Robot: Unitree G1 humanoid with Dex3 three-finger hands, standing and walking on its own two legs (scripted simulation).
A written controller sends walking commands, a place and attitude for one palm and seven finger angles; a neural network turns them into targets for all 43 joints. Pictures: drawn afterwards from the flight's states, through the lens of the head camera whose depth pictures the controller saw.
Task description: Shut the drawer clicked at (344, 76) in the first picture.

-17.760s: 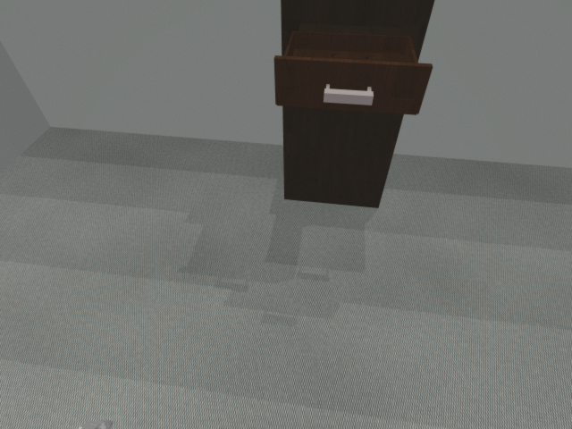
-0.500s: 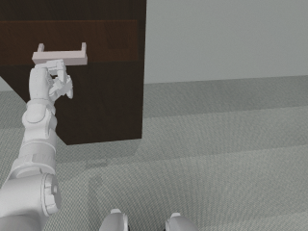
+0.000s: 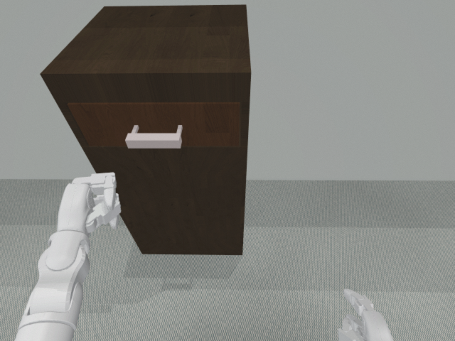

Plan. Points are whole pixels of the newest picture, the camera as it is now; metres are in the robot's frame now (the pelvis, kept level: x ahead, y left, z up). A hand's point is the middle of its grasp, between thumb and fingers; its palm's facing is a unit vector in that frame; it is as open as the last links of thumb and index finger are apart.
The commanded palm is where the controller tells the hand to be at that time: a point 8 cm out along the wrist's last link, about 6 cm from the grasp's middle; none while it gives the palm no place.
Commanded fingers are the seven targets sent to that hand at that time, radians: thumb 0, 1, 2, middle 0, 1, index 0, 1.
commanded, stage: draw the hand back to the body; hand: left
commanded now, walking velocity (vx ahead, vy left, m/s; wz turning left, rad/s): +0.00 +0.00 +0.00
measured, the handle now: (156, 134) +0.59 +0.22 +0.02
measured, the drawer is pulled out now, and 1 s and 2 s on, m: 0.00 0.00 0.00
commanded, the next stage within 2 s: step back with the hand held close in 0.76 s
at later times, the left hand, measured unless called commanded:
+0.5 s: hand (54, 249) +0.20 +0.23 +0.17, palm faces +0.36 -0.86 -0.36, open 3.3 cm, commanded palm +0.15 +0.27 +0.19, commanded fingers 0.00 0.90 0.90 -1.40 -1.60 -1.40 -1.60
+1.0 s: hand (29, 256) +0.18 +0.23 +0.19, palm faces +0.39 -0.81 -0.43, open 3.2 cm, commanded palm +0.12 +0.27 +0.19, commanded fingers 0.00 0.90 0.90 -1.40 -1.60 -1.40 -1.60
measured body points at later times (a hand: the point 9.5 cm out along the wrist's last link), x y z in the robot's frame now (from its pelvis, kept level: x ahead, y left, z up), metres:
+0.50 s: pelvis +0.00 -0.01 +0.02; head -0.02 -0.04 +0.47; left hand +0.18 +0.27 +0.19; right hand +0.19 -0.23 -0.07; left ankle +0.01 +0.11 -0.72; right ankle -0.04 -0.12 -0.72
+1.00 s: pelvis +0.00 -0.01 +0.02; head -0.02 -0.03 +0.47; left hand +0.15 +0.27 +0.21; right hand +0.19 -0.23 -0.06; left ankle +0.01 +0.11 -0.72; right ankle -0.04 -0.12 -0.72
